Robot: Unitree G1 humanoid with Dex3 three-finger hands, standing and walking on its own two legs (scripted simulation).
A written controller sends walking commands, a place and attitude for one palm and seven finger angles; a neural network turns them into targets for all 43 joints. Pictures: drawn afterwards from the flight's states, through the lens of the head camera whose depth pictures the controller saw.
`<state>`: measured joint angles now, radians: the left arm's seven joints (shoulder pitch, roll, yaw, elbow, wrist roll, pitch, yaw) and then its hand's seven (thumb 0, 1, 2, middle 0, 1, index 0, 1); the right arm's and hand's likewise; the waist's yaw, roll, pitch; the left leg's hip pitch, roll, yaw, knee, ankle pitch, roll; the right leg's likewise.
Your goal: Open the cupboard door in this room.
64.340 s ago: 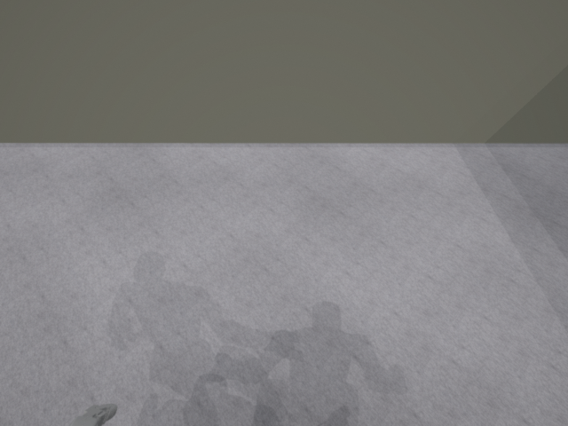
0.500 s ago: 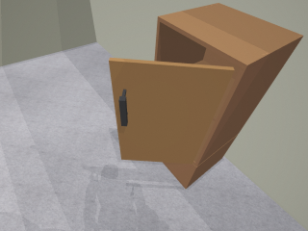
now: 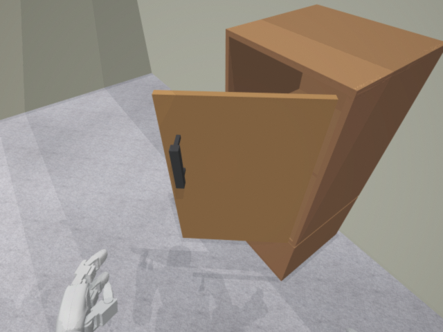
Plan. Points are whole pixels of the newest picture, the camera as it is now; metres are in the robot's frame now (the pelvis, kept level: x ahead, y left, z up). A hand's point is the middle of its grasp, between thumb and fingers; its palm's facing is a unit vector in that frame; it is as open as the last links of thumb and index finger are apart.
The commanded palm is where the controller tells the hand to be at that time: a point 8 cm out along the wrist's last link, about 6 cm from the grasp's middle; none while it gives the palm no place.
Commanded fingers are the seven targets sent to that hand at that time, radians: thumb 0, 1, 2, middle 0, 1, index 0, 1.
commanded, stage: raise the hand with hooked fingers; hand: left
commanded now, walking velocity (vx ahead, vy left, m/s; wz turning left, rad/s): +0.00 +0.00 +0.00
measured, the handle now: (179, 162) +0.50 +0.12 +0.02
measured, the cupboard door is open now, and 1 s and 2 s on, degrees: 50 50 50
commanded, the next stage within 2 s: move the hooked fingers beside the handle in 1.90 s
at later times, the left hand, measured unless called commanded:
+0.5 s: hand (131, 295) +0.20 +0.17 -0.01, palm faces -0.05 -0.99 -0.11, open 10.2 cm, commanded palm +0.17 +0.24 -0.02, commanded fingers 0.00 0.06 0.54 -0.26 -0.84 -0.26 -0.84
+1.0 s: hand (106, 263) +0.24 +0.22 +0.01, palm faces -0.02 -1.00 -0.06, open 13.1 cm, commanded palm +0.22 +0.28 +0.02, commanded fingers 0.00 -0.50 0.30 -0.30 -1.20 -0.30 -1.20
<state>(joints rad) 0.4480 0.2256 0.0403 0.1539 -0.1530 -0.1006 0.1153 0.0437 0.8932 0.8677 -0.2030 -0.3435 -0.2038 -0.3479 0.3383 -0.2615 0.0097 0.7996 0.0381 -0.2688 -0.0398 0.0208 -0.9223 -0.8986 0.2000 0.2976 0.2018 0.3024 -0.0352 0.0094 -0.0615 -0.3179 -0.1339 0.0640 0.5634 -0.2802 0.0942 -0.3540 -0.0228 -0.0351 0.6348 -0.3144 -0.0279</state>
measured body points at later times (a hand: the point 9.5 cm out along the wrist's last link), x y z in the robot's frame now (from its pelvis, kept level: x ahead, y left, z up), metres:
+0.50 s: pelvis +0.00 -0.05 -0.08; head +0.07 -0.05 +0.37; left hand +0.20 +0.22 -0.01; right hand +0.22 -0.26 -0.15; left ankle +0.01 +0.04 -0.73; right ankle +0.01 -0.11 -0.72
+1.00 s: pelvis +0.00 -0.02 -0.05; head +0.06 +0.00 +0.40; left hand +0.24 +0.27 +0.02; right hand +0.16 -0.29 -0.11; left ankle +0.01 +0.04 -0.72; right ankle +0.01 -0.11 -0.72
